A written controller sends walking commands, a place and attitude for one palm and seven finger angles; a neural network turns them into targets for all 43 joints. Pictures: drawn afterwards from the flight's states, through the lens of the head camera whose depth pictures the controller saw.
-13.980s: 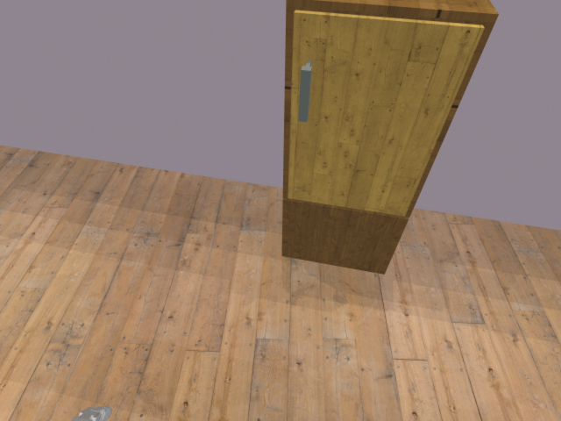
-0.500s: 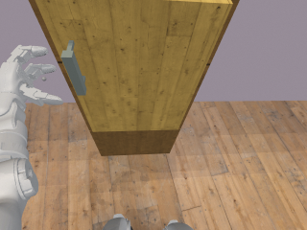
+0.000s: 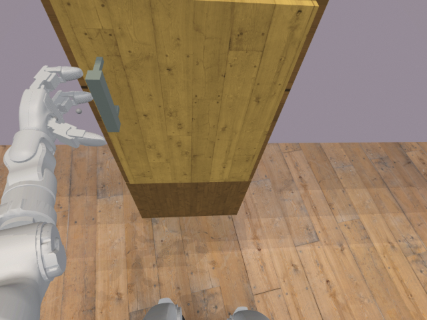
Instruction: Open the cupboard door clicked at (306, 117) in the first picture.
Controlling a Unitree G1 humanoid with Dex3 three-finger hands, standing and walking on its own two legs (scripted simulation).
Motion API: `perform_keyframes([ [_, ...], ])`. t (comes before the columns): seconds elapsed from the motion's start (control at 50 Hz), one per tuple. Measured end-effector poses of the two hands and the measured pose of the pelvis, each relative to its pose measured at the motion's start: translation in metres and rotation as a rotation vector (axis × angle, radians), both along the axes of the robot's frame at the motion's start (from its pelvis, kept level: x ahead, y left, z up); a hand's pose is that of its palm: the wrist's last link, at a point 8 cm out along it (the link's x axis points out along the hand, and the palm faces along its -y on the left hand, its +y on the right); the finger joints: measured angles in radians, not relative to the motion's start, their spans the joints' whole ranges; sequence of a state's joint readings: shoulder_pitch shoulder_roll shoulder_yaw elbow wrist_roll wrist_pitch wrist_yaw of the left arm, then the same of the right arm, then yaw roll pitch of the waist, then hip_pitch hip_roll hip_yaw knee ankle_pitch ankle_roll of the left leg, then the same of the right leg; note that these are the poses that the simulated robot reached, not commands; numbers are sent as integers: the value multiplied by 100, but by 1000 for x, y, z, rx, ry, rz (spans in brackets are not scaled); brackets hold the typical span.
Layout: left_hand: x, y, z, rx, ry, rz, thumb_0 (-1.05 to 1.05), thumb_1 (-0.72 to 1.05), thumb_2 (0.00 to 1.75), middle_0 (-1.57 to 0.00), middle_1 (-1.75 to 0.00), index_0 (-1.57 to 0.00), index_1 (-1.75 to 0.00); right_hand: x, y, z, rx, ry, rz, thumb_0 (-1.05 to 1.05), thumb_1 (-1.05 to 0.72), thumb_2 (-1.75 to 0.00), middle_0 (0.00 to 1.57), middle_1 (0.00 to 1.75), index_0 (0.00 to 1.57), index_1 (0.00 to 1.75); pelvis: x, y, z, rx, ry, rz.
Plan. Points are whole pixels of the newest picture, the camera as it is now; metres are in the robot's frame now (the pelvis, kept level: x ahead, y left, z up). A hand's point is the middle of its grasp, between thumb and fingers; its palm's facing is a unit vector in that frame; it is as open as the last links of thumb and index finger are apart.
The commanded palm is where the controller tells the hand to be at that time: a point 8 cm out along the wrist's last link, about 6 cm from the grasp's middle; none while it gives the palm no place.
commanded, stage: slide the fingers in behind the handle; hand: left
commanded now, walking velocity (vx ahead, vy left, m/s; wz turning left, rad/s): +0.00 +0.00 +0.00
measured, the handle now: (107, 96) +0.51 +0.19 +0.09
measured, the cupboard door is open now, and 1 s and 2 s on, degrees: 0 0 0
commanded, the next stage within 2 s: move the hooked fingers beside the handle in 1.04 s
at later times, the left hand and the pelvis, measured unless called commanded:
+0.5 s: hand (81, 111) +0.47 +0.23 +0.10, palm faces +0.09 -1.00 +0.01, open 14.2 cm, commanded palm +0.45 +0.23 +0.09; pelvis +0.00 +0.00 +0.00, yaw +2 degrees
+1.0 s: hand (85, 113) +0.47 +0.22 +0.10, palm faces +0.13 -0.99 -0.01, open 14.6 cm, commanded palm +0.45 +0.22 +0.09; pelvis -0.01 +0.00 -0.01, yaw +4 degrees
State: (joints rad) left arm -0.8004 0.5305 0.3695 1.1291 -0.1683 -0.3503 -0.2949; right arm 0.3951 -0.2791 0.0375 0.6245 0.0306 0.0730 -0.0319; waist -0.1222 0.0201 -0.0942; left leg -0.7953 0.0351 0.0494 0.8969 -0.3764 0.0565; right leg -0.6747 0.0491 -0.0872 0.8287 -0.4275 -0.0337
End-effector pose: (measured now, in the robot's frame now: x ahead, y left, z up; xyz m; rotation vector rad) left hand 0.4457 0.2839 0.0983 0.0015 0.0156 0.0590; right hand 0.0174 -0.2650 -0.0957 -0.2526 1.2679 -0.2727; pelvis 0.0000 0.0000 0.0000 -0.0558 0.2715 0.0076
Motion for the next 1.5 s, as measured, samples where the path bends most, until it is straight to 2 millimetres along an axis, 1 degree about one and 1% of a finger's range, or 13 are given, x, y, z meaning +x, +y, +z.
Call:
perform_keyframes([
  [0.24, -1, -2, -1, -7, -4, 16, -1, -50, 30, -31, -121, -26, -121, 10, -1, -4, 8, -4, 33, 0, -90, -90, 20, 29, 21, 30, 0, -3, -2, -2, 5, 18],
  [0.44, 0, -3, -1, -12, -8, 21, -1, -50, 30, -30, -123, -26, -121, 13, -2, -5, 6, 2, 51, 0, -91, -90, 20, 29, 21, 30, 1, -2, -3, -5, 11, 29],
  [0.7, -5, -10, -2, -4, -18, 62, -1, -50, 30, -26, -123, -21, -121, 19, 7, -12, 36, 13, 99, 0, -91, -90, 20, 29, 21, 30, -2, 1, -6, -8, 15, 55],
  [0.86, -6, -12, -2, 5, -18, 64, -1, -50, 30, -24, -122, -18, -121, 23, 10, -14, 41, -6, 118, 0, -91, -90, 20, 29, 21, 30, -4, 2, -7, -9, 13, 61],
  [1.26, -8, -14, -2, 17, -21, 67, -1, -50, 30, -22, -121, -15, -120, 18, 6, -14, 39, -1, 122, 0, -91, -90, 20, 29, 21, 30, -7, 1, -7, -8, 13, 64],
  [1.5, -9, -15, -2, 3, -24, 47, -1, -50, 30, -28, -120, -12, -119, 18, 3, -12, 36, -18, 87, 0, -91, -90, 20, 29, 21, 30, -4, -1, -5, -3, 4, 44],
])
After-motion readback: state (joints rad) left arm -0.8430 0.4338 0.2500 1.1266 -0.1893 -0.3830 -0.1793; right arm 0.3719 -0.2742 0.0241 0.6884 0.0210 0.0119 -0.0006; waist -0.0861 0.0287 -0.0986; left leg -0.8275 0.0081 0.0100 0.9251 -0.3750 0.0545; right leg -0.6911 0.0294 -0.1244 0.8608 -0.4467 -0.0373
